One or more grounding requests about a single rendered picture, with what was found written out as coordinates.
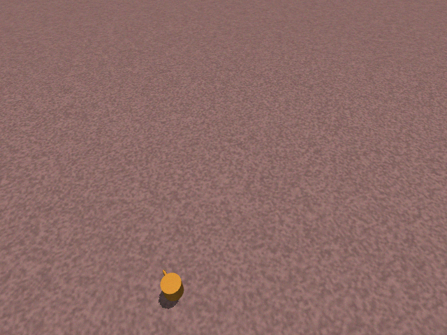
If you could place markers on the mug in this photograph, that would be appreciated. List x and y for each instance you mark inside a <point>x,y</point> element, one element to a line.
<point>172,287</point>

